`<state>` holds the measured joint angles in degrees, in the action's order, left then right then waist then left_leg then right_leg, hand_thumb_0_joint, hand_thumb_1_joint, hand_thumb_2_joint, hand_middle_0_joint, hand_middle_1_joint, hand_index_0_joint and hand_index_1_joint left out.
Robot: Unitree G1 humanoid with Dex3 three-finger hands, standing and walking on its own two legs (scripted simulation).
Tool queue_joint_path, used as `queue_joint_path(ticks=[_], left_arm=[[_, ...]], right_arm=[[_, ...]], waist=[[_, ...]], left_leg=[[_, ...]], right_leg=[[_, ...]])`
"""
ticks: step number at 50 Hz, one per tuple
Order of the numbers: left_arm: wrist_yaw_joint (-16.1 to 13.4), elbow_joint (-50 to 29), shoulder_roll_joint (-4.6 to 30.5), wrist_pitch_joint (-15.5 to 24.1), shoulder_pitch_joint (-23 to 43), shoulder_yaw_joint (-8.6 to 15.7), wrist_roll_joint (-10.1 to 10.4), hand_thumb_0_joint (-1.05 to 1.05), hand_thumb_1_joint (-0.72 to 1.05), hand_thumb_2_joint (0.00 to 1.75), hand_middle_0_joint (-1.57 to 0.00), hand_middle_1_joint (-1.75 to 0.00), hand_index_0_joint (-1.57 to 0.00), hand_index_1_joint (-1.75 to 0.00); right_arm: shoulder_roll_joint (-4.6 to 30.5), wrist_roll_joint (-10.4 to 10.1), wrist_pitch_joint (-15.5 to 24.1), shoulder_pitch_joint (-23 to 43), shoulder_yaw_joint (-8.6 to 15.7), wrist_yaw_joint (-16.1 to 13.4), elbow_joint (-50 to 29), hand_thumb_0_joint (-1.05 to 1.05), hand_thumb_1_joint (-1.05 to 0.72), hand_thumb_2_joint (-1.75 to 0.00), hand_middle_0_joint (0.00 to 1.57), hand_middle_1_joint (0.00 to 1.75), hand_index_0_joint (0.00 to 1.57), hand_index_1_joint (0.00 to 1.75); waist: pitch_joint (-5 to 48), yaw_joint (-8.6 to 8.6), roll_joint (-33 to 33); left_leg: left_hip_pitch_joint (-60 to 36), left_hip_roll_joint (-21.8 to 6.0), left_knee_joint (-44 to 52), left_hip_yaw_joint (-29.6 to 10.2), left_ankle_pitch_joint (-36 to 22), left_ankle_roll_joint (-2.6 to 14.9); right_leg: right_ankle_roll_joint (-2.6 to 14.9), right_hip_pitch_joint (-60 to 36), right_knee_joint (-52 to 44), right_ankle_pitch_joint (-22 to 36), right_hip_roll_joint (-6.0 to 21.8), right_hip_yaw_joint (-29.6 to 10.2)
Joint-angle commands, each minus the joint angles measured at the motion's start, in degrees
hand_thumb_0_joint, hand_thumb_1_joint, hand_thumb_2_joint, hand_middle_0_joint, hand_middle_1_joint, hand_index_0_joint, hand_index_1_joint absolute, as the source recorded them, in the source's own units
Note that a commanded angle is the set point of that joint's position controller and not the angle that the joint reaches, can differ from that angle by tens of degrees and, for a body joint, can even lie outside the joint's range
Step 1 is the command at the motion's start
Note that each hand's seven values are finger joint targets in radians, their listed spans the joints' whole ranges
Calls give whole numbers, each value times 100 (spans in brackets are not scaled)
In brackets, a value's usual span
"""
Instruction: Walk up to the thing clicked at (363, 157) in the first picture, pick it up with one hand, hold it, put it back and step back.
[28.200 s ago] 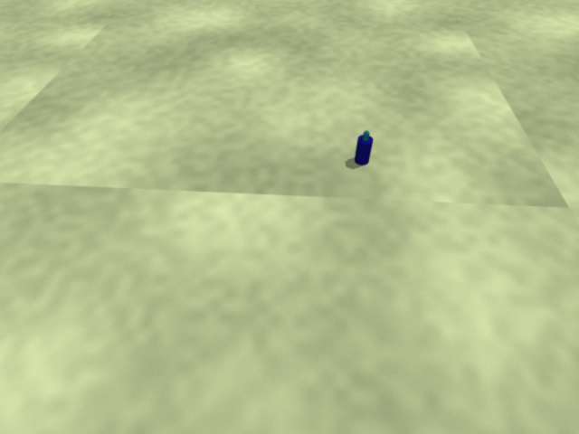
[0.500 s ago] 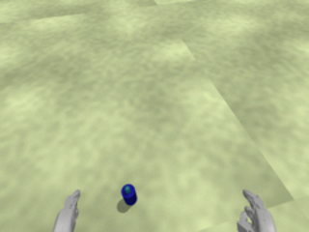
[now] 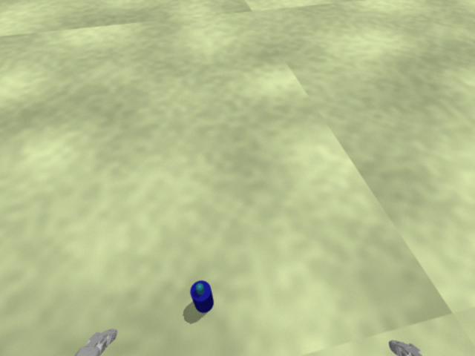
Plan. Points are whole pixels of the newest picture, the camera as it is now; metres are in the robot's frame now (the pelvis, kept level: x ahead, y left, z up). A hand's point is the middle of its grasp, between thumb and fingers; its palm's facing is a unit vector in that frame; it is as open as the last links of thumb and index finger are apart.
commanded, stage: stand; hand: left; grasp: from the side
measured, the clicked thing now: (201, 294) +0.44 +0.17 -0.65
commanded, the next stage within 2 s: step back in 1.88 s
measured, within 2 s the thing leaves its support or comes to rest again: neither
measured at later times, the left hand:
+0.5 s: hand out of the picture +0.05 +0.25 -0.13, palm faces +0.01 -0.94 -0.34, open 7.4 cm
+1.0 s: hand out of the picture +0.06 +0.24 -0.12, palm faces +0.00 -0.94 -0.34, open 7.4 cm
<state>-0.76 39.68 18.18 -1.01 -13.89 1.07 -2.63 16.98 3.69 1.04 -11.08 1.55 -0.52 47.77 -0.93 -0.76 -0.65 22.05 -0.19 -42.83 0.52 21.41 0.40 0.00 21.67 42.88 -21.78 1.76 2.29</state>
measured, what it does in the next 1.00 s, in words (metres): stands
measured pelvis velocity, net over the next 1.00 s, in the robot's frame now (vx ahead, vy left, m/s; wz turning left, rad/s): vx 0.00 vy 0.00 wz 0.00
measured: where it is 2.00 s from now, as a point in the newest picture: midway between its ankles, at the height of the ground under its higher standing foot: outside the picture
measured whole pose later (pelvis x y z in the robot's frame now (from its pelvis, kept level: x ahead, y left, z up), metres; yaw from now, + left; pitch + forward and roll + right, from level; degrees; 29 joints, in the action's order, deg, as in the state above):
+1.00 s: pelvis +0.00 +0.00 +0.04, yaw +0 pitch -3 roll +0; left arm -0.5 67.5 18.2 0.7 -6.5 0.3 -0.9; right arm 18.6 1.5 0.0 -7.1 0.5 -0.2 66.3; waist -2.7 -0.4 0.7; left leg 6.2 -0.1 -18.5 0.4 9.4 -0.1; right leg -0.2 6.0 18.9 -9.9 1.2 2.7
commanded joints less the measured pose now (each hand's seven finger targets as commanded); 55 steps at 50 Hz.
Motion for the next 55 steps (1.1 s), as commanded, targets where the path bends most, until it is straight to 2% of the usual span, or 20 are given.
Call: queue_joint_path(ticks=[1, 5, 7, 11, 15, 17, 21, 23, 26, 30, 35, 37, 40, 43, 47, 51, 55], left_arm=[[-78, -12, 921, 358, 435, 290, 4, 0, 90, 90, -20, -30, -20, -30], [-105, 551, 887, 357, 367, 239, 70, 0, 90, 90, -20, -30, -20, -30], [-122, 802, 966, 343, 427, 233, 94, 0, 90, 90, -20, -30, -20, -30], [-129, 1230, 1016, 317, 452, 202, 129, 0, 90, 90, -20, -30, -20, -30], [-128, 1604, 1072, 281, 544, 169, 120, 0, 90, 90, -20, -30, -20, -30], [-119, 1754, 1083, 287, 612, 152, 121, 0, 90, 90, -20, -30, -20, -30], [-103, 1970, 1109, 304, 641, 142, 119, 0, 90, 90, -20, -30, -20, -30], [-99, 2053, 1105, 304, 734, 142, 127, 0, 90, 90, -20, -30, -20, -30], [-89, 2193, 1104, 289, 697, 134, 122, 0, 90, 90, -20, -30, -20, -30], [-88, 2276, 1131, 305, 833, 130, 125, 0, 90, 90, -20, -30, -20, -30], [-83, 2376, 1130, 298, 854, 114, 132, 0, 90, 90, -20, -30, -20, -30], [-85, 2393, 1157, 300, 875, 118, 138, 0, 90, 90, -20, -30, -20, -30], [-91, 2425, 1164, 321, 930, 116, 147, 0, 90, 90, -20, -30, -20, -30], [-80, 2472, 1177, 315, 928, 107, 162, 0, 90, 90, -20, -30, -20, -30], [-66, 2506, 1181, 276, 976, 107, 160, 0, 90, 90, -20, -30, -20, -30], [-56, 2521, 1158, 293, 946, 108, 162, 0, 90, 90, -20, -30, -20, -30], [-62, 2520, 1194, 295, 977, 119, 168, 0, 90, 90, -20, -30, -20, -30]], right_arm=[[880, -56, 187, 285, 262, -33, -236, 0, -90, -90, 20, 30, 20, 30], [991, -99, 161, 327, 246, -51, 133, 0, -90, -90, 20, 30, 20, 30], [1005, -126, 136, 222, 232, -69, 307, 0, -90, -90, 20, 30, 20, 30], [1109, -166, 111, 273, 208, -83, 647, 0, -90, -90, 20, 30, 20, 30], [1146, -187, 63, 366, 189, -86, 906, 0, -90, -90, 20, 30, 20, 30], [1133, -193, 56, 339, 175, -81, 1023, 0, -90, -90, 20, 30, 20, 30], [1135, -206, 40, 423, 162, -66, 1184, 0, -90, -90, 20, 30, 20, 30], [1150, -207, 44, 415, 154, -71, 1255, 0, -90, -90, 20, 30, 20, 30], [1166, -207, 29, 486, 155, -62, 1327, 0, -90, -90, 20, 30, 20, 30], [1130, -218, 42, 503, 137, -56, 1396, 0, -90, -90, 20, 30, 20, 30], [1183, -237, 35, 552, 117, -54, 1469, 0, -90, -90, 20, 30, 20, 30], [1208, -233, 29, 548, 113, -57, 1491, 0, -90, -90, 20, 30, 20, 30], [1207, -237, 44, 581, 103, -57, 1511, 0, -90, -90, 20, 30, 20, 30], [1243, -254, 46, 547, 87, -60, 1567, 0, -90, -90, 20, 30, 20, 30], [1258, -255, 23, 577, 80, -61, 1584, 0, -90, -90, 20, 30, 20, 30], [1283, -261, 43, 581, 78, -59, 1576, 0, -90, -90, 20, 30, 20, 30], [1283, -258, 45, 617, 82, -57, 1575, 0, -90, -90, 20, 30, 20, 30]], waist=[[424, 39, 94], [315, -32, 202], [344, 20, 51], [304, -17, 145], [-4, -5, 128], [-96, 35, 120], [-70, 0, 49], [-14, 17, 117], [-107, -17, 119], [-37, 20, 19], [-2, 22, 59], [26, 22, 93], [146, 31, 79], [110, 36, 100], [-66, 36, 82], [79, 44, 135], [74, 44, -5]], left_leg=[[-495, -328, 1245, -585, -704, 286], [-697, -454, 1618, -713, -1241, 247], [-810, -445, 1753, -674, -1427, 214], [-1074, -482, 2011, -670, -1675, 177], [-1087, -508, 2389, -700, -1176, 136], [-1087, -505, 2496, -670, -1153, 115], [-1179, -511, 2620, -677, -1049, 99], [-1235, -537, 2671, -666, -1127, 91], [-1152, -531, 2792, -693, -830, 78], [-1306, -552, 2751, -639, -1224, 71], [-1381, -561, 2774, -633, -1166, 64], [-1376, -578, 2789, -626, -1215, 73], [-1485, -617, 2728, -587, -1646, 83], [-1451, -609, 2787, -579, -1630, 68], [-1298, -592, 2892, -583, -1242, 40], [-1405, -623, 2869, -585, -1410, 60], [-1518, -654, 2855, -586, -1572, 56]], right_leg=[[305, -394, -1232, 794, 421, -661], [237, -815, -1436, 1323, 425, -557], [240, -1038, -1573, 1467, 475, -597], [204, -1288, -1865, 1594, 512, -565], [142, -1255, -2182, 1133, 483, -548], [131, -1273, -2288, 1123, 516, -591], [104, -1358, -2491, 1002, 524, -573], [107, -1432, -2498, 1142, 549, -597], [72, -1418, -2585, 895, 510, -554], [80, -1427, -2667, 1054, 574, -614], [70, -1429, -2732, 1048, 555, -586], [78, -1487, -2747, 1148, 581, -606], [80, -1619, -2721, 1572, 632, -630], [67, -1664, -2754, 1586, 615, -619], [78, -1550, -2798, 1165, 569, -592], [73, -1623, -2800, 1427, 590, -598], [80, -1562, -2815, 1441, 589, -596]])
